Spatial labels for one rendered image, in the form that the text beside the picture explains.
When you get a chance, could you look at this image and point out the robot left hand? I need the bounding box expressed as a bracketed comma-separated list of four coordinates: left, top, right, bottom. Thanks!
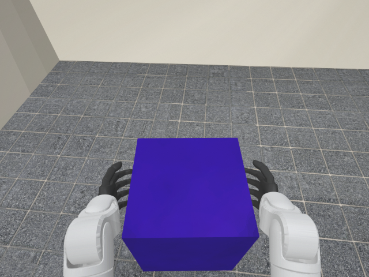
[98, 162, 133, 210]

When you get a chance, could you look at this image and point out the left robot forearm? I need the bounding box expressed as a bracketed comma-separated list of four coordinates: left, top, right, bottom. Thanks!
[63, 194, 121, 277]

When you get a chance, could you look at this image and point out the carton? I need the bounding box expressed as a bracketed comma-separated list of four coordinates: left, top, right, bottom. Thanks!
[122, 138, 259, 271]

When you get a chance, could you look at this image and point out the right robot forearm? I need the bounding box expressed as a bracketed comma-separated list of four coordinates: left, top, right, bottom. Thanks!
[259, 192, 321, 277]

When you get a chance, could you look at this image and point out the robot right hand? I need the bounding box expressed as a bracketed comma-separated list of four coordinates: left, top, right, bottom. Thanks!
[244, 160, 278, 209]

